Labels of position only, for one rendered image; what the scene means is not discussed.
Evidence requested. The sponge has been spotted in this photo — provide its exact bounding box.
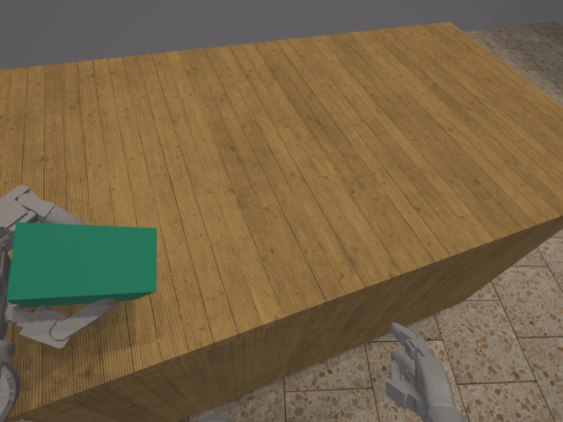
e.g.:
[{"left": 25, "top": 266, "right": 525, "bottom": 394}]
[{"left": 6, "top": 222, "right": 157, "bottom": 308}]

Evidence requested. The robot left forearm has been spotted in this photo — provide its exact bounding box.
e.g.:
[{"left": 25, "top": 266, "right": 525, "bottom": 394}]
[{"left": 0, "top": 339, "right": 20, "bottom": 422}]

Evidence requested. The robot right hand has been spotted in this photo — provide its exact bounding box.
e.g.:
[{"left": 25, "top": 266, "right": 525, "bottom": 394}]
[{"left": 386, "top": 323, "right": 457, "bottom": 421}]

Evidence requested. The table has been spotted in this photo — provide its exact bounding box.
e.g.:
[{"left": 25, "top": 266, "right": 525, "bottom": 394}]
[{"left": 0, "top": 22, "right": 563, "bottom": 422}]

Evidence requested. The robot left hand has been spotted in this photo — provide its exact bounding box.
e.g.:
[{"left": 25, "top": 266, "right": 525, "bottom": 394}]
[{"left": 0, "top": 185, "right": 119, "bottom": 349}]

